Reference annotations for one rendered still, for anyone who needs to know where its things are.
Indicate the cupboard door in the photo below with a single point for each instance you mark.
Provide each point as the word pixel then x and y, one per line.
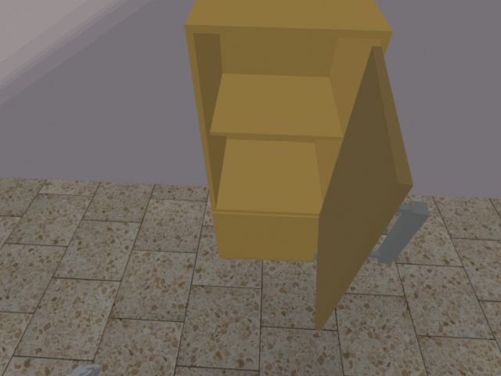
pixel 370 180

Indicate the handle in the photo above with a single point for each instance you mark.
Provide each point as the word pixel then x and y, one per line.
pixel 413 216

